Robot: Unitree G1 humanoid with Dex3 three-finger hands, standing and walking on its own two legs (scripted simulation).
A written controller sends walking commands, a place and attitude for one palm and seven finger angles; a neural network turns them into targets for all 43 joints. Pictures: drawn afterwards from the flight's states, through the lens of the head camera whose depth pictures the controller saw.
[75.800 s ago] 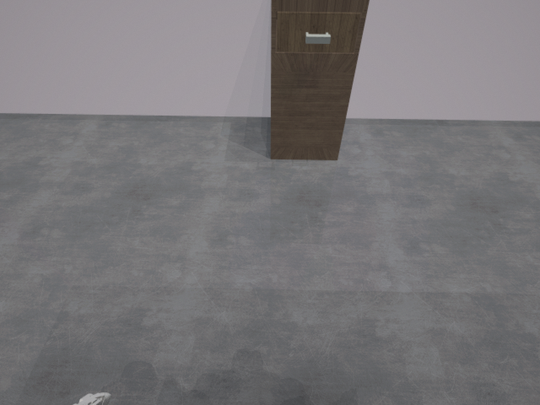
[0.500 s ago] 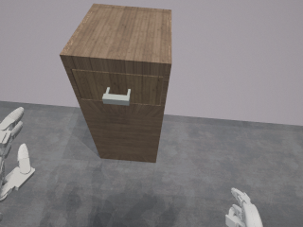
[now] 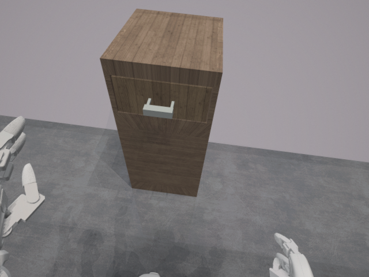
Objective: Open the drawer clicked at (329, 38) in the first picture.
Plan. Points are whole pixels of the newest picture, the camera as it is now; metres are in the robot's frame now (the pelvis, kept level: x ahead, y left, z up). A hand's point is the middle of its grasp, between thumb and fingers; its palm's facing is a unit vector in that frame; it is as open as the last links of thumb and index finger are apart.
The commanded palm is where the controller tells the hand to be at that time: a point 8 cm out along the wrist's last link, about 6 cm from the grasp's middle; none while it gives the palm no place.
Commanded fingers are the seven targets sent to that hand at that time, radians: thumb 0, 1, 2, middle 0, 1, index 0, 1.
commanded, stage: step back with the hand held close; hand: left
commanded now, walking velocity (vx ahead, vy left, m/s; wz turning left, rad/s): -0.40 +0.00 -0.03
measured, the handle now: (159, 107) +0.66 +0.14 -0.05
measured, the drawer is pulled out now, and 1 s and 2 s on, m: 0.00 0.00 0.00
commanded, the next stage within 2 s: stop stepping back and stand still in 0.60 s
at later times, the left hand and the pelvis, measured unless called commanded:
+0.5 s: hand (50, 230) +0.15 +0.20 +0.17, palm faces +0.25 -0.84 -0.49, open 7.5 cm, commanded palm +0.08 +0.24 +0.19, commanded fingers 0.00 0.90 0.90 -0.20 -0.30 -0.20 -0.30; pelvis -0.06 -0.03 +0.02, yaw -3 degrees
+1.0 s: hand out of the picture +0.04 +0.14 +0.18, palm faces +0.34 -0.81 -0.48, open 7.5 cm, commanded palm -0.01 +0.18 +0.19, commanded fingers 0.00 0.90 0.90 -0.20 -0.30 -0.20 -0.30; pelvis -0.15 -0.09 +0.01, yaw -3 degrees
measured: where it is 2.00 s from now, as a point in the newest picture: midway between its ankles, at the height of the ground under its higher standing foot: outside the picture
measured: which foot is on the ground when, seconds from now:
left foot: down 0.00-0.36, up 0.38-0.52, down 0.54-0.82, up 0.84-1.00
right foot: down 0.00-0.08, up 0.10-0.32, down 0.34-0.54, up 0.56-0.82, down 0.84-1.00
